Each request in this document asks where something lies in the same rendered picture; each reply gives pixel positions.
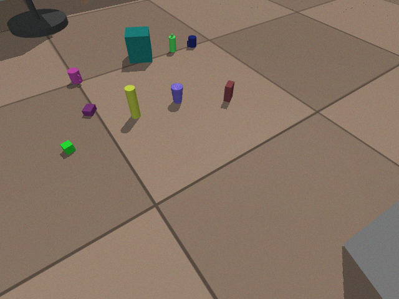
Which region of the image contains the office chair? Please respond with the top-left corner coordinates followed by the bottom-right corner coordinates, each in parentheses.
top-left (7, 0), bottom-right (68, 38)

